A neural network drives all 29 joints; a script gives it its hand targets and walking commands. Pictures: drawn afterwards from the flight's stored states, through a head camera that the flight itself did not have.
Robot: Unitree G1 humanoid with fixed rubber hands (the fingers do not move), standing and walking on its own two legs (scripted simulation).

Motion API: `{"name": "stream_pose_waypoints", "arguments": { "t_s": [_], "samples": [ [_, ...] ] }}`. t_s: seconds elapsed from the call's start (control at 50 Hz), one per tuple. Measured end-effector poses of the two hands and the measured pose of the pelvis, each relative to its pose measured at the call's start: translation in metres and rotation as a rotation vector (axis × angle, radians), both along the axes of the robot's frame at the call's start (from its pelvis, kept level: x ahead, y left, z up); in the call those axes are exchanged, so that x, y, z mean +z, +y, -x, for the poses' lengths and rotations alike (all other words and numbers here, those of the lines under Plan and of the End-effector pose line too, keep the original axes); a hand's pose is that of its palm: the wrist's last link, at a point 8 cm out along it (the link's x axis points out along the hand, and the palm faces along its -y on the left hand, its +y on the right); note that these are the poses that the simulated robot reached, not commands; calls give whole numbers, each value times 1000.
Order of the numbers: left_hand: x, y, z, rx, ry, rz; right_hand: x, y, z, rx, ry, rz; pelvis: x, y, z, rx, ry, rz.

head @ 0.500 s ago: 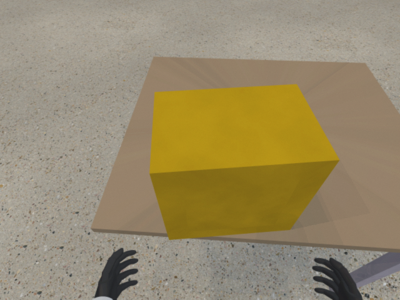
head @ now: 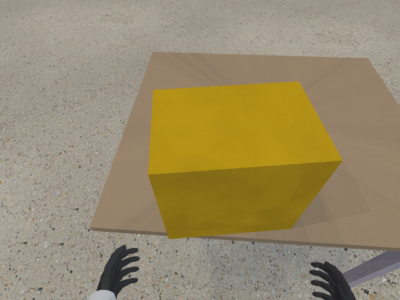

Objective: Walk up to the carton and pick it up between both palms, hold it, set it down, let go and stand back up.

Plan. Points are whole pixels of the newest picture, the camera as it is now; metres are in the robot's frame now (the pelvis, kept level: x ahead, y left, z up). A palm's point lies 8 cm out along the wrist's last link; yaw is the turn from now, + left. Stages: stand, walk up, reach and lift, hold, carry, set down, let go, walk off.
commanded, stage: let go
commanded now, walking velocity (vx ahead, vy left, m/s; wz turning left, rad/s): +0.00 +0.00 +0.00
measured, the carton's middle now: (228, 166) +0.38 -0.01 +0.04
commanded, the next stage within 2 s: stand in 0.26 s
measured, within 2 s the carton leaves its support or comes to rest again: neither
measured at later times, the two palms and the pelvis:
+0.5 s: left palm out of the picture +0.13 +0.25 -0.09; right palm out of the picture +0.12 -0.26 -0.10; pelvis +0.00 -0.01 +0.00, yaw +0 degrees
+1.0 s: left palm out of the picture +0.09 +0.26 -0.11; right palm out of the picture +0.11 -0.27 -0.10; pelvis -0.01 -0.01 +0.00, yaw +0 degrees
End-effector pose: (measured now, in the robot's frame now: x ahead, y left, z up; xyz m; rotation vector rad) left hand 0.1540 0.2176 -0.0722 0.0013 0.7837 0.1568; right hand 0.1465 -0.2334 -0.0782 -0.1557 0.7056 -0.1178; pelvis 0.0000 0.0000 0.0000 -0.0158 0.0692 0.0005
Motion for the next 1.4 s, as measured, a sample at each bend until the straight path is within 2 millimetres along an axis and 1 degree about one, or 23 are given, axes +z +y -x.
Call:
{"name": "stream_pose_waypoints", "arguments": {
  "t_s": [0.12,0.3,0.34,0.4,0.46,0.6,0.76,0.96,1.4],
  "samples": [
    [-3,0,-1,-2,18,-4,-7,-1,2,1,39,4,0,-1,-1,0,0,-1],
    [-3,-2,-2,3,21,-12,-9,-3,2,0,41,3,-1,-2,-3,0,-2,-3],
    [-4,2,-1,2,4,-33,-12,-5,5,25,93,32,-1,-3,-3,0,-8,-5],
    [-8,15,5,-6,-4,-85,-16,-13,13,24,173,64,-3,-6,-2,1,-24,-11],
    [-11,25,15,-14,18,-123,-19,-20,20,13,211,75,-3,-8,1,0,-34,-13],
    [-20,34,36,-14,72,-146,-18,-31,29,5,241,99,-4,-9,7,0,-48,-15],
    [-28,36,52,-5,114,-144,-18,-34,33,1,248,105,-4,-9,11,0,-56,-15],
    [-35,39,65,3,155,-145,-18,-34,35,0,248,105,-5,-9,12,0,-59,-15],
    [-37,40,76,6,173,-147,-18,-34,39,0,244,101,-5,-10,17,-1,-65,-16]
  ]
}}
